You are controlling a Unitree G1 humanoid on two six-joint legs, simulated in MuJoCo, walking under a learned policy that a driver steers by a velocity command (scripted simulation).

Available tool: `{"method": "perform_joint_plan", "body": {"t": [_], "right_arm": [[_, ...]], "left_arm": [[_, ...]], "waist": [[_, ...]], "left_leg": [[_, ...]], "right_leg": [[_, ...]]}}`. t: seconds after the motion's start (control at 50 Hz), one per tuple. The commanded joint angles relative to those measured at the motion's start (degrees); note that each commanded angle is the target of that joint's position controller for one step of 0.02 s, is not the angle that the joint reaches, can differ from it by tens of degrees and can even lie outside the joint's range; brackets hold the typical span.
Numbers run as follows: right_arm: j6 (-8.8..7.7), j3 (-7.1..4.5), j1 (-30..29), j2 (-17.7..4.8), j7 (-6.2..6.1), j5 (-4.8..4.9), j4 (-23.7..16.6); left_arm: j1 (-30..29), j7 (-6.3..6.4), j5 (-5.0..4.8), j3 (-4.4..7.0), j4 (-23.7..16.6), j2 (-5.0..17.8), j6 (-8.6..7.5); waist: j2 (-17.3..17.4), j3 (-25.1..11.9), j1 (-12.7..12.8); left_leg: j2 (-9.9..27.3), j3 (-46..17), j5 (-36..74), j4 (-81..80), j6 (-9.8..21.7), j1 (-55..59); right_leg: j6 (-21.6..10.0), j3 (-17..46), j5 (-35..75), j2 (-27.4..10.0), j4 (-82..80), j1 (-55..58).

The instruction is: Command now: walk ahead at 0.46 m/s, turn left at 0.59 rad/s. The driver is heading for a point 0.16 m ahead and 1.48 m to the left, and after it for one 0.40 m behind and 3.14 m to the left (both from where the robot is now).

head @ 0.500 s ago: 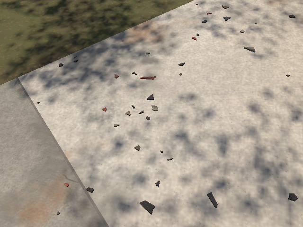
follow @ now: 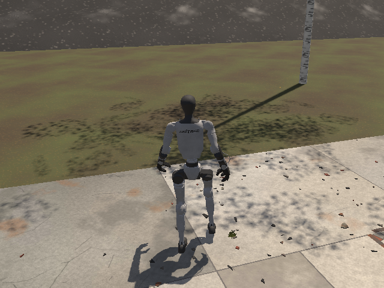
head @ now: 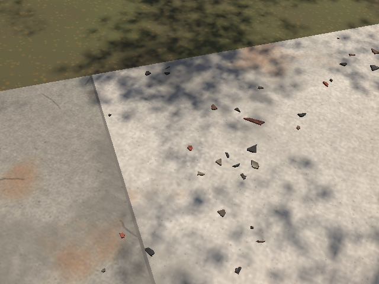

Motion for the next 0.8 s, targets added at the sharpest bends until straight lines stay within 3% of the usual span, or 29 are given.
{"method": "perform_joint_plan", "body": {"t": [0.02, 0.08, 0.16, 0.18, 0.2, 0.22, 0.24, 0.26, 0.28, 0.3, 0.32, 0.34, 0.36, 0.42, 0.46, 0.52, 0.56, 0.6, 0.64, 0.66, 0.68, 0.7, 0.72, 0.74, 0.76, 0.78, 0.8], "right_arm": [[-1.05, -3.38, -1.6, -11.3, -1.28, 0.55, -2.9], [-0.98, -3.66, 1.7, -11.8, -1.53, 1.26, -1.0], [-0.24, -4.09, 1.8, -11.9, -2.01, 1.29, 0.2], [0.05, -4.19, 1.3, -11.8, -1.96, 1.10, 0.1], [0.22, -3.91, 0.5, -11.0, -1.77, 0.89, -0.3], [0.31, -3.12, -1.1, -9.3, -1.41, 0.30, -1.7], [0.03, -1.67, 4.2, -4.4, -1.34, 0.15, -3.0], [-0.47, -1.06, 8.4, -4.8, -1.25, 1.50, -3.2], [-0.41, -2.54, 4.5, -10.4, -1.14, 2.43, -2.5], [-0.22, -2.83, -1.1, -11.8, -1.07, 2.00, -3.4], [-0.14, -2.81, -4.0, -10.9, -0.97, 1.17, -4.2], [0.13, -3.04, -4.8, -10.1, -0.82, 0.74, -4.5], [0.60, -2.87, -3.7, -8.7, -0.55, 1.09, -4.3], [1.59, -2.17, -5.3, -5.8, -0.46, 0.94, -5.3], [1.51, -1.97, -7.3, -5.7, -0.26, 0.48, -5.9], [0.76, -1.59, -11.5, -5.1, 0.81, 0.34, -6.6], [0.31, -1.45, -15.1, -4.6, 1.69, -0.03, -7.7], [0.54, -1.86, -16.9, -5.3, 2.56, 0.29, -9.0], [1.09, -2.93, -15.6, -7.4, 3.00, -0.03, -9.7], [1.37, -3.81, -12.4, -8.9, 3.01, -0.34, -9.2], [1.46, -5.22, -5.7, -11.1, 2.68, -0.46, -7.5], [1.71, -6.73, 0.3, -14.8, 1.47, -0.39, -6.4], [2.16, -6.99, -2.1, -20.6, 0.18, -0.41, -7.9], [1.19, -5.97, -3.1, -19.2, 0.97, -1.35, -11.5], [0.74, -5.21, -4.8, -15.4, 1.64, -1.09, -11.7], [0.55, -4.69, -7.3, -13.9, 1.59, -0.10, -10.8], [0.70, -4.22, -9.4, -12.4, 1.26, 0.32, -10.8]], "left_arm": [[-9.3, -0.33, -0.40, -0.17, -5.4, 1.8, -0.93], [-14.3, -1.10, -1.26, -0.28, -6.9, 2.3, -1.21], [-13.0, -1.29, -1.39, 0.65, -6.8, 4.6, -1.72], [-10.6, -1.06, -1.37, 1.14, -6.3, 5.4, -1.85], [-5.0, -0.59, -1.19, 2.06, -5.0, 6.8, -1.98], [3.4, -0.13, -0.52, 2.83, -3.9, 8.7, -2.03], [12.3, 0.49, 0.61, 3.97, -2.9, 13.3, -1.62], [13.1, -0.19, -0.24, 3.21, -1.8, 10.8, -1.23], [9.8, 0.16, -0.98, 2.04, -2.6, 6.2, -0.69], [6.8, 0.60, -0.99, 1.53, -2.8, 4.5, -0.06], [4.5, 0.68, -0.63, 1.16, -2.1, 3.7, 0.23], [3.0, 0.76, -0.16, 0.81, -1.7, 2.7, 0.10], [2.0, 0.81, 0.05, 0.83, -1.3, 2.7, -0.11], [1.4, 0.75, -0.57, 1.49, 0.4, 4.1, -1.13], [1.9, 0.81, -0.55, 2.00, 1.5, 5.6, -1.28], [0.5, 1.13, -0.61, 2.06, 2.0, 6.6, -0.56], [1.7, 1.56, -0.99, 2.22, 2.8, 7.7, 0.30], [3.0, 1.76, -1.91, 2.59, 3.6, 9.3, 1.07], [2.7, 1.93, -3.22, 3.16, 3.6, 10.8, 1.77], [2.2, 2.05, -3.89, 3.43, 3.4, 11.3, 2.11], [1.7, 2.10, -4.17, 3.20, 3.1, 10.5, 2.50], [4.2, 1.98, -2.81, 2.39, 2.9, 8.3, 2.48], [10.8, 1.27, 1.52, 0.19, 1.4, 1.1, 2.39], [12.4, 0.77, 0.25, -0.28, 1.4, 4.7, 2.03], [5.0, 0.73, -1.75, 0.82, 0.6, 8.7, 2.30], [2.0, 1.22, -1.87, 0.54, -0.7, 7.9, 2.65], [1.3, 1.99, -1.00, 0.43, -0.1, 7.3, 3.14]], "waist": [[7.6, 2.2, -0.6], [7.9, 3.0, -2.1], [9.2, 2.7, -0.4], [10.0, 1.4, 0.8], [9.9, -2.2, 3.7], [8.8, -9.9, 8.0], [-3.0, -21.1, 8.2], [-17.0, -26.1, 6.1], [-9.5, -16.1, 6.8], [-4.3, -8.7, 6.9], [-1.5, -3.4, 5.4], [-2.2, -1.2, 3.9], [-3.6, -0.1, 2.6], [-2.9, 2.1, 1.8], [-1.6, 2.2, 2.1], [-0.6, 3.7, 2.9], [-0.7, 3.4, 4.4], [-1.7, 2.5, 4.8], [-2.7, 0.9, 3.2], [-2.9, -1.1, 1.2], [-1.3, -4.3, -2.6], [4.4, -7.9, -5.1], [21.5, -12.4, 2.3], [17.2, -26.8, 0.1], [8.1, -22.9, -2.6], [5.9, -15.3, -1.0], [3.3, -10.9, 0.5]], "left_leg": [[10.2, -9.1, 16.6, -6.6, 8.0, -2.2], [11.5, -11.9, 14.0, -5.8, 7.4, -2.1], [13.8, -16.4, 17.6, -1.2, 5.7, 3.1], [13.4, -16.7, 23.1, 1.6, 5.1, 3.5], [10.9, -15.3, 30.6, 7.8, 3.8, 2.9], [7.7, -13.7, 28.6, 19.9, 2.0, -3.0], [0.6, -8.1, 8.8, 41.4, -2.0, -20.7], [-1.4, -7.2, -19.2, 53.8, -3.3, -32.3], [2.8, -7.3, -15.3, 58.1, -3.6, -36.9], [5.2, -4.3, -10.6, 57.5, -3.7, -36.9], [7.1, -3.1, -7.6, 54.8, -3.8, -35.2], [8.9, -3.0, -5.7, 52.2, -3.6, -32.9], [9.8, -2.6, -4.8, 51.1, -3.5, -30.3], [10.9, -1.5, -2.3, 46.5, -4.1, -31.2], [11.4, -1.5, 3.0, 42.1, -4.7, -33.0], [10.3, 1.2, 13.0, 30.5, -4.6, -30.2], [8.5, 4.5, 17.2, 23.3, -4.3, -26.2], [7.7, 5.5, 16.5, 19.4, -3.5, -24.5], [5.5, 7.0, 11.6, 16.8, -1.7, -21.6], [3.6, 8.3, 9.8, 15.0, -0.3, -17.4], [1.1, 9.1, 13.0, 11.0, 1.4, -8.8], [2.9, 4.5, 27.3, 8.6, 3.9, 3.4], [17.9, -16.3, 54.9, 15.0, 12.0, 19.5], [26.1, -36.1, 40.2, 7.5, 20.8, 23.7], [22.4, -30.4, 30.6, 4.1, 17.8, 20.0], [19.6, -24.9, 24.3, 3.0, 14.7, 13.0], [17.4, -21.7, 21.8, 2.0, 12.6, 6.2]], "right_leg": [[0.9, -0.7, 9.5, 2.8, -12.5, 0.3], [0.1, 0.3, 12.3, 4.0, -18.9, 4.0], [-2.3, 2.0, 7.8, 3.9, -22.5, 8.3], [-3.3, 1.1, 5.0, 4.5, -22.9, 12.2], [-4.8, -0.5, 5.1, 5.2, -24.8, 20.8], [-7.8, 3.1, 4.9, 0.4, -22.9, 36.0], [-15.0, 22.4, -2.1, -13.8, -22.4, 59.3], [-19.2, 43.2, -13.8, -21.4, -30.1, 64.9], [-16.8, 37.7, -21.2, -19.5, -32.7, 56.7], [-14.7, 28.6, -18.1, -17.3, -33.5, 47.9], [-13.9, 22.4, -11.6, -14.9, -35.3, 39.4], [-13.3, 17.7, -7.5, -12.9, -37.0, 34.0], [-13.1, 14.2, -5.7, -11.8, -38.7, 30.3], [-14.5, 7.4, -0.1, -12.2, -42.6, 26.7], [-15.0, 3.7, 3.5, -12.6, -43.4, 28.3], [-12.9, -5.1, 14.1, -9.9, -41.9, 28.5], [-11.3, -9.0, 21.1, -9.0, -39.5, 29.2], [-10.2, -9.9, 24.0, -10.1, -36.8, 32.7], [-9.0, -10.6, 30.8, -11.1, -31.1, 35.9], [-8.1, -11.2, 35.5, -10.9, -25.4, 36.5], [-6.4, -12.6, 35.5, -8.9, -15.6, 34.8], [-3.0, -13.5, 23.0, -5.6, -1.0, 26.4], [1.0, -12.3, -31.7, 2.6, 20.5, 6.1], [1.3, 1.3, -35.4, 6.0, 31.8, 1.0], [0.4, 4.0, -28.4, 3.4, 31.7, -1.4], [-0.1, 3.0, -23.1, 1.9, 27.5, -3.4], [0.0, 3.3, -20.0, 0.0, 23.7, -2.1]]}}
Keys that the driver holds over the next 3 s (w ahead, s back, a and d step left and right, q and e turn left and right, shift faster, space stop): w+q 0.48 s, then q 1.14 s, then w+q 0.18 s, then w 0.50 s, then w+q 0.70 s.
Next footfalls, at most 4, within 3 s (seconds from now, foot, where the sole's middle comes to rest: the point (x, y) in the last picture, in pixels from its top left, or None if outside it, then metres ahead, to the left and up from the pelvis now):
0.22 right None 0.32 -0.12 -0.78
0.70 left None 0.48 0.21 -0.78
1.16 right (170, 251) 0.60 0.03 -0.78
1.58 left None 0.38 0.19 -0.78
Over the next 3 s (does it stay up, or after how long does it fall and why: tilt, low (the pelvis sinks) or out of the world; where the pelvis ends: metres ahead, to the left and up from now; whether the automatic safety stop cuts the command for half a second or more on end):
stays up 0.65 0.66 -0.02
